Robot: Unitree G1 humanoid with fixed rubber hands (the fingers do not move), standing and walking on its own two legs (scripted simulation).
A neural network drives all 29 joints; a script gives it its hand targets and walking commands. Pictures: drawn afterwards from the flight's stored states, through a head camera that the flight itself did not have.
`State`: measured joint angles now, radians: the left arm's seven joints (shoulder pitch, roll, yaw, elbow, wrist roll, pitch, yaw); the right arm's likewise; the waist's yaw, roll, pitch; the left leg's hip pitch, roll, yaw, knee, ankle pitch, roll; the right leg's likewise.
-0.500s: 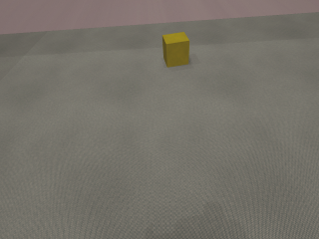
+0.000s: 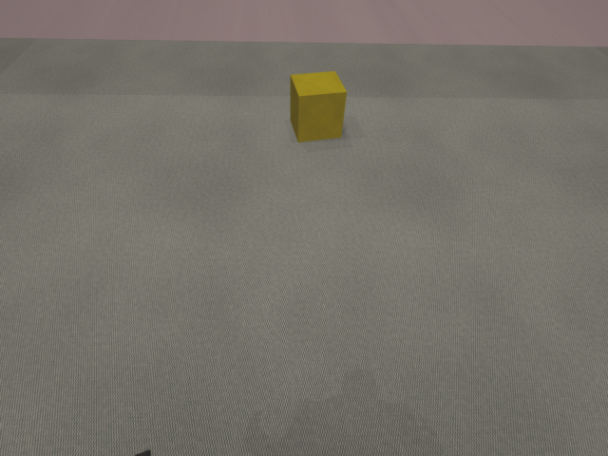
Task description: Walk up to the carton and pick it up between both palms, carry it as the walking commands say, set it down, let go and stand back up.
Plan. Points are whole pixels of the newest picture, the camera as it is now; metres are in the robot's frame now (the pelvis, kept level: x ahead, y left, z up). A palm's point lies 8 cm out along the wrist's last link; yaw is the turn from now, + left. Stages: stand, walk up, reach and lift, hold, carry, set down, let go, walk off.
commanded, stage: walk up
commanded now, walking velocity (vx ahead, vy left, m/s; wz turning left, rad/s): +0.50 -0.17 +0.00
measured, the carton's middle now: (316, 107) +1.88 +0.01 -0.63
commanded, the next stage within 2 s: none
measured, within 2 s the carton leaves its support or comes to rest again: neither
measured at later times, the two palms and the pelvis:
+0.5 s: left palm (204, 380) +0.24 +0.18 -0.11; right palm (528, 351) +0.32 -0.34 -0.12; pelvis +0.21 -0.08 -0.01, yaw +1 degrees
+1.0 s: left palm (200, 238) +0.52 +0.25 -0.12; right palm (480, 267) +0.46 -0.28 -0.08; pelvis +0.42 -0.01 +0.01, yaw -1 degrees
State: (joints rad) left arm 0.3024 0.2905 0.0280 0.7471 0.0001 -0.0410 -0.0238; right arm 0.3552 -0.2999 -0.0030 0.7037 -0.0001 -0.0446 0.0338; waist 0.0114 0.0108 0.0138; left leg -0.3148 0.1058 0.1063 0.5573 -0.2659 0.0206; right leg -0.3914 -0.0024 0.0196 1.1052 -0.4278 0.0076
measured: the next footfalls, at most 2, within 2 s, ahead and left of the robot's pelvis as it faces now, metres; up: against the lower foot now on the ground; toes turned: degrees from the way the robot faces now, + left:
right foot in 0.34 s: +0.26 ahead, -0.20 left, +0.00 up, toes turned -1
left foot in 0.76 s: +0.48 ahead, +0.08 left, +0.00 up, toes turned +6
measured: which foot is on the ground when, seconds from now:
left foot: down 0.00-0.32, up 0.34-0.74, down 0.76-1.00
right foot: up 0.00-0.32, down 0.34-0.76, up 0.78-1.00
